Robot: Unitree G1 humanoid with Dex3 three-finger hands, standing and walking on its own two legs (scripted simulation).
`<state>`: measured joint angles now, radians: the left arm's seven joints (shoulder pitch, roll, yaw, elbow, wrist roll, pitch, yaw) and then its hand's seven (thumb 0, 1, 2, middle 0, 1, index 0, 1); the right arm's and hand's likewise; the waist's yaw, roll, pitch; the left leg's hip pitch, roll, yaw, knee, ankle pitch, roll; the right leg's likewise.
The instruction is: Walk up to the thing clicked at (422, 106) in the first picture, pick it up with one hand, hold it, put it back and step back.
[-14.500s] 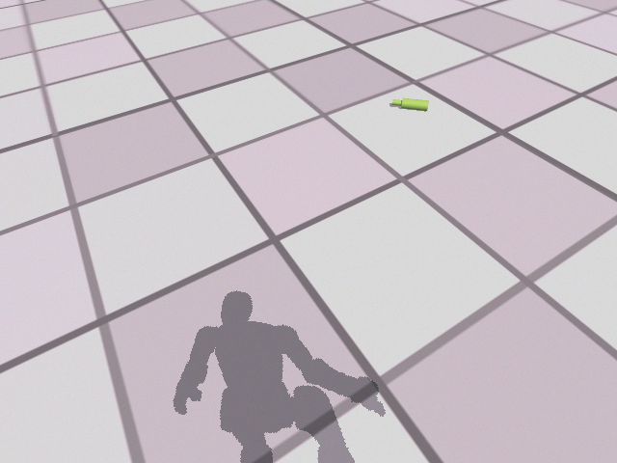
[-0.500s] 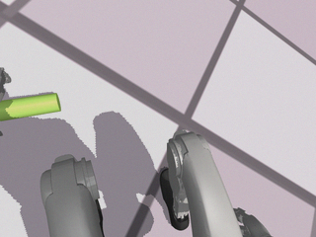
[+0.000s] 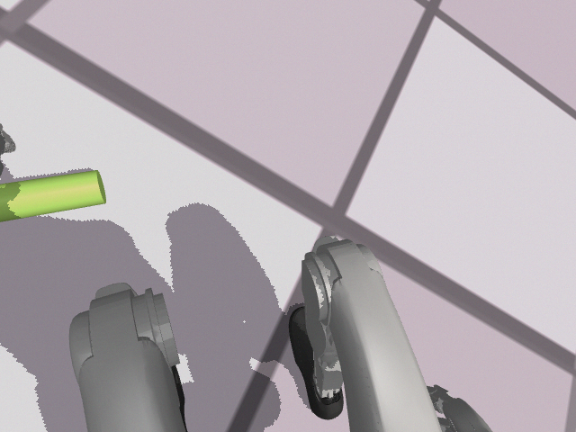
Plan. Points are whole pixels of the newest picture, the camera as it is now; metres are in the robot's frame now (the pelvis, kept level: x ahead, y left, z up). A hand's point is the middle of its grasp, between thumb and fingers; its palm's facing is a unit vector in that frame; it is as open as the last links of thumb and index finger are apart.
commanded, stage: approach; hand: left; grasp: from above
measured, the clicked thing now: (28, 198) +0.48 +0.33 -0.29
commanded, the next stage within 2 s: close in in 0.62 s
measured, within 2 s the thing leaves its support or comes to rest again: neither
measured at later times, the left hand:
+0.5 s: hand (26, 164) +0.49 +0.29 -0.16, palm faces -0.43 -0.04 -0.90, open 14.1 cm
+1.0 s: hand (21, 192) +0.46 +0.30 -0.19, palm faces -0.46 -0.07 -0.88, open 13.7 cm
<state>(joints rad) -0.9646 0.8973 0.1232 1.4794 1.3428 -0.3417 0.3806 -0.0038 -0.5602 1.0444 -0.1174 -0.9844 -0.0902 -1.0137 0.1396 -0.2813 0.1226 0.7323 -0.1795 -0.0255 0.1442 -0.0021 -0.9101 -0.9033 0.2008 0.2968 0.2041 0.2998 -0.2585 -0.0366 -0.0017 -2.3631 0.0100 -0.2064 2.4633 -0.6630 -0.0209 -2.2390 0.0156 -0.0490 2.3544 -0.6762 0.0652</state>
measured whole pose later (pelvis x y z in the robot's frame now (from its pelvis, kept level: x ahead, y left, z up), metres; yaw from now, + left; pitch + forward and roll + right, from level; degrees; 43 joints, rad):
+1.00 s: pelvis +0.00 +0.00 +0.00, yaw +0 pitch +31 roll -11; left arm -1.04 0.87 0.07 1.55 1.35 -0.31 0.42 0.00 -0.51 1.10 -0.11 -1.06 -0.10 -1.07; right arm 0.13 -0.30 0.15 0.70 -0.19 -0.05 0.14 0.00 -0.90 -0.89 0.20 0.30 0.20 0.30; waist -0.30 -0.06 0.02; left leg -2.36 0.01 -0.22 2.47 -0.67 -0.03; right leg -2.24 0.02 -0.06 2.36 -0.68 0.06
